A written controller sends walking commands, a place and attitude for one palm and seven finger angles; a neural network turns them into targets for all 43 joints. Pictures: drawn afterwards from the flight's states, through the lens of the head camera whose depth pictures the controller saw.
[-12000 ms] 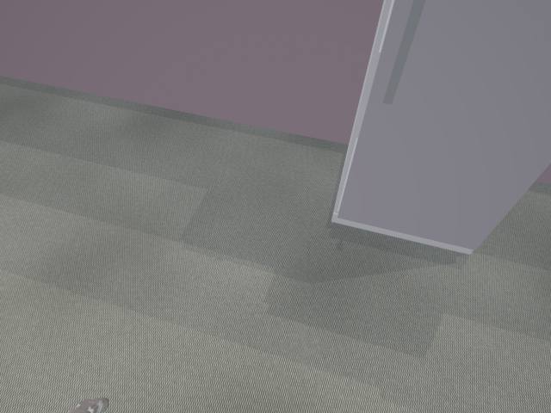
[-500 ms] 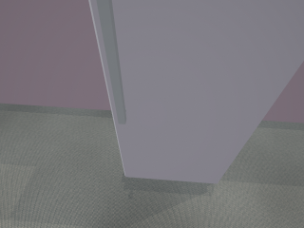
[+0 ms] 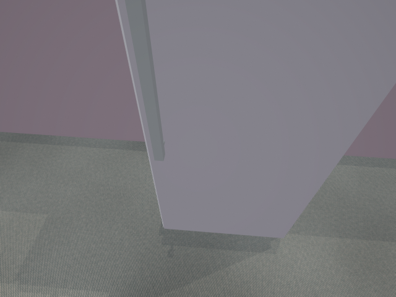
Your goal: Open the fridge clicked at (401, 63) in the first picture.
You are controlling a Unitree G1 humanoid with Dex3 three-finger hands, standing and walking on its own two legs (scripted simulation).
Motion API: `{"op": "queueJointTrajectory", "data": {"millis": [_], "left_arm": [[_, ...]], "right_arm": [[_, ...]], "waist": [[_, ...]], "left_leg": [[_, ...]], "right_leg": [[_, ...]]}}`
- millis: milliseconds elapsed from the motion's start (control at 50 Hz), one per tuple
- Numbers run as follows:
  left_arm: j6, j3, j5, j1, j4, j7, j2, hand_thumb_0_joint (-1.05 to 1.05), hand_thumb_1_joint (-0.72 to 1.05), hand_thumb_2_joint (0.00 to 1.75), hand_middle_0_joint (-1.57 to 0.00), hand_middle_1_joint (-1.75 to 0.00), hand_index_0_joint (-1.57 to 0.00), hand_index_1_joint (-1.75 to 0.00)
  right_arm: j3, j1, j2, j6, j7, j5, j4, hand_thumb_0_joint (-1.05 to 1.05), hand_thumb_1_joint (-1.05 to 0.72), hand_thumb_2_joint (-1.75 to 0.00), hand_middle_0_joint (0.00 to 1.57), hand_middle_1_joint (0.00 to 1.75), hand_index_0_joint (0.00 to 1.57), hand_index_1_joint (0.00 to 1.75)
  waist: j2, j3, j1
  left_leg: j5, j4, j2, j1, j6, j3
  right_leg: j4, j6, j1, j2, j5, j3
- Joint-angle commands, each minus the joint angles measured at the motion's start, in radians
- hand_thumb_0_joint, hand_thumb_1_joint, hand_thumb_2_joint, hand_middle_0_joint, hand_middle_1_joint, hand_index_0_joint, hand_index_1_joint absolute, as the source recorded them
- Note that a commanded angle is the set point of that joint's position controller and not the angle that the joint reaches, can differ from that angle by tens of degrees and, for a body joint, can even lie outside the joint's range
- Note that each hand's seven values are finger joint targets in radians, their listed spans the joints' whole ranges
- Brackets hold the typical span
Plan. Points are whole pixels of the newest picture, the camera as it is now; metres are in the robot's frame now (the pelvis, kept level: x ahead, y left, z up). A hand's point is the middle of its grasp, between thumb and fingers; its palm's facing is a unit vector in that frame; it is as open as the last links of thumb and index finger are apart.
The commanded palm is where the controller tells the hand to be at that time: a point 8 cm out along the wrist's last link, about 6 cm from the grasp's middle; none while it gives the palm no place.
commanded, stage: look again from close up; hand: left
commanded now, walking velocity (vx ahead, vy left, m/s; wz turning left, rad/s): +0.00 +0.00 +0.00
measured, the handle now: (151, 82) +0.51 +0.15 +0.18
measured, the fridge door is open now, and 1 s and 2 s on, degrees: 0 0 0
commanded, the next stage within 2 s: raise the hand to about handle height in 0.30 s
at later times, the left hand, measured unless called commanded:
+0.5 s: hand out of the picture +0.06 +0.19 -0.14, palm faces +0.18 -0.95 -0.24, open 7.3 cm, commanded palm +0.11 +0.21 -0.06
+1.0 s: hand (97, 274) +0.16 +0.20 -0.01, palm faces +0.13 -0.99 -0.09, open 9.7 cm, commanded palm +0.15 +0.25 +0.01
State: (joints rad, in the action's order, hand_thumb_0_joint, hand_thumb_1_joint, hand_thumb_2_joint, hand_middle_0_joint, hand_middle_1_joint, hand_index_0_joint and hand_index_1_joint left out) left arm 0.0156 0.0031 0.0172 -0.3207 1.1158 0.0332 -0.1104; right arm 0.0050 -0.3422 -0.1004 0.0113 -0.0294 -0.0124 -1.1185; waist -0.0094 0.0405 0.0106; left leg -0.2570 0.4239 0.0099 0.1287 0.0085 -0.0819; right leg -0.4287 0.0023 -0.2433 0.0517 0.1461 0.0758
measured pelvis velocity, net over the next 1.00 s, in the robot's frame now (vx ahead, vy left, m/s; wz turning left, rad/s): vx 0.00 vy -0.02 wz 0.07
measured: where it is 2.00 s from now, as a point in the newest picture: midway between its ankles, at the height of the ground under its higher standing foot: outside the picture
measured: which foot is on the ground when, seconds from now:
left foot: down 0.00-1.00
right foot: down 0.00-1.00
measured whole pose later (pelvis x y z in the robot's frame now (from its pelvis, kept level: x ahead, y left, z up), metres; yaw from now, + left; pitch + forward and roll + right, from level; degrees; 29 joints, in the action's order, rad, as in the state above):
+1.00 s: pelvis +0.00 -0.02 -0.08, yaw +4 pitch +10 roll -2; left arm 0.42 0.21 -0.30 -0.54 -0.15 -0.31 -0.25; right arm 0.00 -0.13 -0.23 0.29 -0.04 0.02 -0.54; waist 0.01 -0.07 0.07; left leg -0.58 1.13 0.05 0.71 -0.02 0.04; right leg -1.06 -0.03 -0.77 0.06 0.46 0.16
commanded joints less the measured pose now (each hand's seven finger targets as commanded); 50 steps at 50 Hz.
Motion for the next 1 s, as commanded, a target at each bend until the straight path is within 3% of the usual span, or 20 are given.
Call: {"op": "queueJointTrajectory", "data": {"millis": [0, 360, 380, 400, 420, 440, 460, 480, 500, 520, 580, 620, 660, 680, 700, 760, 840, 880, 920, 980], "left_arm": [[0.011, 0.016, -0.002, -0.068, -0.032, 0.008, -0.085, 0.0, 0.9, 0.9, -0.2, -0.3, -0.2, -0.3], [0.011, 0.017, -0.003, -0.068, -0.031, 0.008, -0.082, 0.0, 0.9, 0.9, -0.2, -0.3, -0.2, -0.3], [0.03, 0.014, 0.017, -0.009, -0.106, 0.003, -0.287, 0.0, 0.9, 0.9, -0.2, -0.3, -0.2, -0.3], [0.203, 0.114, -0.211, 0.7, -1.516, 0.016, -0.32, 0.0, 0.88, 0.89, -0.2, -0.32, -0.2, -0.32], [0.13, 0.074, -0.154, 0.271, -1.347, 0.073, -0.285, 0.0, 0.85, 0.88, -0.2, -0.33, -0.2, -0.33], [-0.004, -0.062, -0.164, -0.02, -0.973, 0.096, 0.001, 0.0, 0.83, 0.87, -0.21, -0.34, -0.21, -0.34], [-0.003, -0.124, -0.201, 0.051, -1.163, 0.091, 0.04, 0.0, 0.81, 0.86, -0.21, -0.36, -0.21, -0.36], [0.01, -0.117, -0.192, 0.012, -1.118, 0.092, 0.043, 0.0, 0.78, 0.85, -0.21, -0.37, -0.21, -0.37], [0.06, -0.068, -0.185, 0.039, -1.194, 0.09, -0.041, 0.0, 0.76, 0.84, -0.21, -0.39, -0.21, -0.39], [0.106, -0.044, -0.17, 0.019, -1.247, 0.077, -0.071, 0.0, 0.74, 0.83, -0.21, -0.4, -0.21, -0.4], [0.239, 0.066, -0.192, -0.291, -1.077, -0.025, -0.076, 0.0, 0.67, 0.8, -0.22, -0.45, -0.22, -0.45], [0.387, 0.107, -0.237, -0.356, -1.07, -0.142, -0.07, 0.0, 0.62, 0.78, -0.22, -0.48, -0.22, -0.48], [0.543, 0.209, -0.243, -0.384, -1.075, -0.257, -0.155, 0.0, 0.57, 0.76, -0.22, -0.51, -0.22, -0.51], [0.566, 0.285, -0.228, -0.437, -1.073, -0.286, -0.221, 0.0, 0.55, 0.75, -0.22, -0.53, -0.22, -0.53], [0.549, 0.267, -0.233, -0.453, -1.127, -0.309, -0.212, 0.0, 0.53, 0.74, -0.23, -0.54, -0.23, -0.54], [0.461, 0.268, -0.285, -0.303, -1.322, -0.312, -0.223, 0.0, 0.46, 0.71, -0.23, -0.58, -0.23, -0.58], [0.495, 0.256, -0.319, -0.129, -1.629, -0.289, -0.253, 0.0, 0.36, 0.67, -0.24, -0.64, -0.24, -0.64], [0.512, 0.201, -0.322, -0.052, -1.632, -0.317, -0.229, 0.0, 0.32, 0.65, -0.24, -0.68, -0.24, -0.68], [0.488, 0.2, -0.328, -0.037, -1.537, -0.356, -0.234, 0.0, 0.27, 0.63, -0.25, -0.7, -0.25, -0.7], [0.392, 0.252, -0.329, -0.052, -1.468, -0.402, -0.29, 0.0, 0.2, 0.6, -0.25, -0.75, -0.25, -0.75]], "right_arm": [[-0.014, -0.086, -0.078, 0.014, -0.001, 0.0, 0.014, 0.0, -0.9, -0.9, 0.2, 0.3, 0.2, 0.3], [-0.015, -0.085, -0.075, 0.017, -0.003, 0.0, 0.007, 0.0, -0.9, -0.9, 0.2, 0.3, 0.2, 0.3], [-0.036, -0.006, -0.241, 0.019, 0.008, -0.011, 0.13, 0.0, -0.9, -0.9, 0.2, 0.3, 0.2, 0.3], [0.005, 0.084, -0.302, 0.191, -0.043, 0.031, 0.457, 0.0, -0.9, -0.9, 0.2, 0.3, 0.2, 0.3], [0.023, 0.125, -0.246, 0.281, -0.061, 0.044, 0.425, 0.0, -0.9, -0.9, 0.2, 0.3, 0.2, 0.3], [0.025, 0.176, -0.213, 0.311, -0.059, 0.059, 0.387, 0.0, -0.9, -0.9, 0.2, 0.3, 0.2, 0.3], [0.011, 0.137, -0.241, 0.338, -0.068, 0.078, 0.428, 0.0, -0.9, -0.9, 0.2, 0.3, 0.2, 0.3], [0.001, 0.145, -0.244, 0.369, -0.077, 0.077, 0.436, 0.0, -0.9, -0.9, 0.2, 0.3, 0.2, 0.3], [-0.022, 0.104, -0.28, 0.398, -0.07, 0.06, 0.45, 0.0, -0.9, -0.9, 0.2, 0.3, 0.2, 0.3], [-0.04, 0.095, -0.281, 0.418, -0.063, 0.042, 0.473, 0.0, -0.9, -0.9, 0.2, 0.3, 0.2, 0.3], [-0.077, 0.122, -0.257, 0.431, -0.014, 0.023, 0.535, 0.0, -0.9, -0.9, 0.2, 0.3, 0.2, 0.3], [-0.096, 0.171, -0.261, 0.41, 0.027, 0.011, 0.575, 0.0, -0.9, -0.9, 0.2, 0.3, 0.2, 0.3], [-0.118, 0.206, -0.267, 0.386, 0.058, 0.004, 0.611, 0.0, -0.9, -0.9, 0.2, 0.3, 0.2, 0.3], [-0.128, 0.21, -0.26, 0.37, 0.069, 0.01, 0.633, 0.0, -0.9, -0.9, 0.2, 0.3, 0.2, 0.3], [-0.13, 0.241, -0.266, 0.351, 0.072, 0.016, 0.676, 0.0, -0.9, -0.9, 0.2, 0.3, 0.2, 0.3], [-0.116, 0.246, -0.257, 0.307, 0.046, 0.032, 0.748, 0.0, -0.9, -0.9, 0.2, 0.3, 0.2, 0.3], [-0.096, 0.188, -0.262, 0.307, 0.005, 0.03, 0.749, 0.0, -0.9, -0.9, 0.2, 0.3, 0.2, 0.3], [-0.081, 0.166, -0.271, 0.319, -0.008, 0.027, 0.712, 0.0, -0.9, -0.9, 0.2, 0.3, 0.2, 0.3], [-0.076, 0.163, -0.279, 0.333, -0.022, 0.036, 0.677, 0.0, -0.9, -0.9, 0.2, 0.3, 0.2, 0.3], [-0.062, 0.185, -0.289, 0.339, -0.04, 0.051, 0.679, 0.0, -0.9, -0.9, 0.2, 0.3, 0.2, 0.3]], "waist": [[0.011, 0.073, -0.007], [0.012, 0.062, -0.005], [-0.012, 0.12, -0.047], [0.19, -0.451, -0.105], [0.284, -0.415, -0.025], [0.101, -0.071, -0.044], [0.022, 0.02, -0.054], [-0.081, 0.109, -0.076], [-0.143, 0.027, -0.083], [-0.131, -0.058, -0.066], [-0.168, -0.062, 0.028], [-0.176, -0.083, 0.046], [-0.105, -0.178, 0.058], [-0.033, -0.221, 0.092], [0.021, -0.246, 0.099], [0.055, -0.264, 0.052], [0.138, -0.345, -0.013], [0.087, -0.327, -0.066], [0.055, -0.273, -0.079], [0.066, -0.275, -0.052]], "left_leg": [[-0.024, -0.126, 0.082, 0.154, 0.008, 0.089], [0.004, -0.126, 0.088, 0.134, 0.008, 0.085], [0.186, -0.095, 0.049, 0.137, -0.008, 0.103], [0.161, -0.057, -0.015, -0.095, 0.017, 0.022], [0.06, -0.096, 0.0, -0.057, -0.001, 0.017], [-0.098, -0.116, 0.024, 0.174, -0.013, 0.053], [-0.146, -0.081, 0.012, 0.216, 0.001, 0.084], [-0.176, -0.048, 0.014, 0.246, 0.009, 0.093], [-0.182, 0.015, 0.0, 0.235, 0.009, 0.104], [-0.166, 0.063, -0.014, 0.241, 0.01, 0.096], [-0.12, 0.173, -0.022, 0.401, -0.014, 0.083], [-0.09, 0.298, -0.025, 0.525, -0.028, 0.071], [-0.028, 0.429, -0.03, 0.612, -0.033, 0.062], [0.003, 0.454, -0.034, 0.633, -0.029, 0.053], [0.005, 0.461, -0.04, 0.629, -0.021, 0.035], [-0.06, 0.478, -0.042, 0.615, -0.008, 0.041], [0.044, 0.527, -0.015, 0.528, 0.006, 0.092], [0.06, 0.558, -0.006, 0.522, 0.013, 0.108], [-0.004, 0.553, 0.002, 0.546, 0.006, 0.121], [-0.058, 0.511, -0.006, 0.542, 0.003, 0.118]], "right_leg": [[0.084, -0.034, 0.051, 0.07, 0.065, -0.1], [0.073, -0.035, 0.062, 0.067, 0.023, -0.098], [0.003, -0.031, 0.039, 0.038, -0.113, -0.065], [-0.025, -0.008, 0.128, -0.04, -0.035, -0.068], [-0.082, -0.039, 0.078, -0.035, 0.072, -0.024], [-0.073, -0.034, -0.04, -0.03, 0.118, 0.018], [-0.041, -0.023, -0.057, -0.024, 0.175, 0.019], [-0.029, -0.014, -0.109, -0.022, 0.242, 0.017], [-0.042, -0.005, -0.138, -0.015, 0.307, 0.011], [-0.072, -0.004, -0.154, -0.008, 0.319, -0.003], [-0.168, -0.02, -0.197, -0.003, 0.357, -0.012], [-0.295, -0.031, -0.253, 0.0, 0.285, -0.014], [-0.43, -0.046, -0.261, 0.003, 0.127, -0.049], [-0.464, -0.056, -0.23, 0.006, 0.074, -0.075], [-0.477, -0.054, -0.232, 0.003, 0.063, -0.075], [-0.45, -0.031, -0.284, -0.011, 0.179, -0.088], [-0.476, -0.024, -0.31, -0.033, 0.06, -0.07], [-0.481, -0.018, -0.346, -0.043, 0.026, -0.058], [-0.456, -0.015, -0.373, -0.046, 0.1, -0.06], [-0.401, -0.015, -0.325, -0.036, 0.193, -0.068]]}}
